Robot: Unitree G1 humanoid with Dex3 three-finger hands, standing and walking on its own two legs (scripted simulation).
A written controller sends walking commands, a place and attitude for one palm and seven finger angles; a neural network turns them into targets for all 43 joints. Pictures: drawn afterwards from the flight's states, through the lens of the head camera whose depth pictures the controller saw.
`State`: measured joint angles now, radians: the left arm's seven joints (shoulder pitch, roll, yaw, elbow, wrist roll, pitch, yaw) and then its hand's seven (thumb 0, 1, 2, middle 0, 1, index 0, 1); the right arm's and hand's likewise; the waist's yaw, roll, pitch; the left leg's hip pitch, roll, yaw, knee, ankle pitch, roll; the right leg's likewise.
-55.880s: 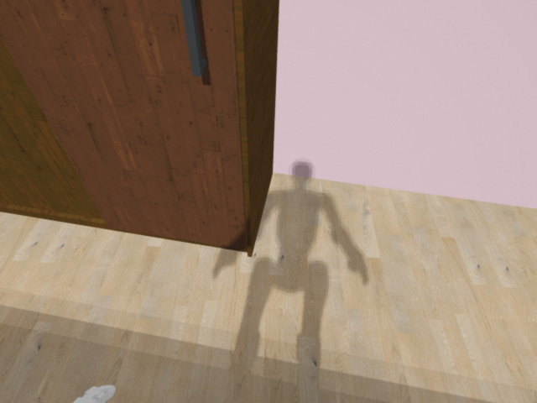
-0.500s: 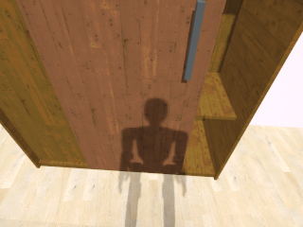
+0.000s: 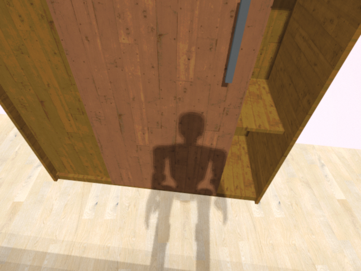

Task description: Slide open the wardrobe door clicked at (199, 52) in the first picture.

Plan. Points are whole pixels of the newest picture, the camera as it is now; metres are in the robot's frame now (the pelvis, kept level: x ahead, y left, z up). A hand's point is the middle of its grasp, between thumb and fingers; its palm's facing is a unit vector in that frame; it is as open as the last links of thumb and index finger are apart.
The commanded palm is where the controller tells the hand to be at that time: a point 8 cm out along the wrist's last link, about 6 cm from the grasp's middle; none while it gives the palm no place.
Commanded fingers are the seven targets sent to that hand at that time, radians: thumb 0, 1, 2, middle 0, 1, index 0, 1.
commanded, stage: come to a stop and stand still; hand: right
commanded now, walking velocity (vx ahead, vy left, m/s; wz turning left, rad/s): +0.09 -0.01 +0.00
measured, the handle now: (236, 40) +0.68 -0.11 +0.22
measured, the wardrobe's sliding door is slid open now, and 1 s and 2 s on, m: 0.24 0.24 0.24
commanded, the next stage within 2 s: look again from close up in 1.04 s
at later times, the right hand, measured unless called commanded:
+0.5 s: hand out of the picture +0.03 -0.17 -0.17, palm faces +0.01 +0.98 -0.20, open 7.3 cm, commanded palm none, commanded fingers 0.00 -0.90 -0.90 0.20 0.30 0.20 0.30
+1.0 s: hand out of the picture +0.03 -0.14 -0.17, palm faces +0.02 +0.99 -0.17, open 7.3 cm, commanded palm none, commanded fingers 0.00 -0.90 -0.90 0.20 0.30 0.20 0.30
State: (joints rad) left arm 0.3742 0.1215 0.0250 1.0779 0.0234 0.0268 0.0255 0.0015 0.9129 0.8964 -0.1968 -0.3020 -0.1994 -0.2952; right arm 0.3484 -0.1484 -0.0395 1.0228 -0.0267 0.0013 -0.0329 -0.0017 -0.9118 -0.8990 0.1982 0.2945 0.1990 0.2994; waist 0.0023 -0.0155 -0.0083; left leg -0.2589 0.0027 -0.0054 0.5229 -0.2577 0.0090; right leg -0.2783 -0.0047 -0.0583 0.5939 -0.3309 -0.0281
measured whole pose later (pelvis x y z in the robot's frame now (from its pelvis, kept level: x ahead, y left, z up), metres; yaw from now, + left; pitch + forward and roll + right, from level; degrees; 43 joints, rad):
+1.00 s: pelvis +0.04 +0.02 +0.01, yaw +1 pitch -1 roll +0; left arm 0.30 0.12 0.00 1.14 0.01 0.00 0.04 0.00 0.91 0.90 -0.19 -0.30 -0.20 -0.29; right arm 0.32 -0.10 0.01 1.12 -0.02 -0.01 -0.04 0.01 -0.92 -0.90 0.20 0.29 0.20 0.30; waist 0.00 -0.01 0.04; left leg -0.20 0.00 0.05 0.45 -0.22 0.02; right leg -0.13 -0.02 -0.08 0.42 -0.27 0.00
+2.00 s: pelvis +0.04 +0.02 +0.01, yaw +0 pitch -1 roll +0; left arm 0.32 0.12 0.00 1.15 0.01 -0.01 0.04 0.00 0.91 0.90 -0.20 -0.30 -0.20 -0.29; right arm 0.32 -0.11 0.00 1.12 -0.02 -0.02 -0.04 0.00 -0.91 -0.90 0.20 0.29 0.20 0.30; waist 0.00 -0.01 0.03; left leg -0.19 0.00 0.06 0.42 -0.22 0.02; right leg -0.12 -0.02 -0.07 0.40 -0.26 0.00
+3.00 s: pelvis +0.27 +0.05 +0.00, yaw -4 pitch +0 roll +0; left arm 0.27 0.17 0.05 1.09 0.00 0.03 0.05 0.00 0.91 0.90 -0.20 -0.30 -0.20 -0.29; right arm 0.07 -0.12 -0.03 0.99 -0.03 -0.01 -0.04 0.00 -0.91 -0.90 0.20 0.29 0.20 0.30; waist 0.04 -0.02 0.13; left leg -0.36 0.04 0.17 0.56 -0.20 0.06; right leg -0.36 -0.05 -0.04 1.03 -0.54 0.03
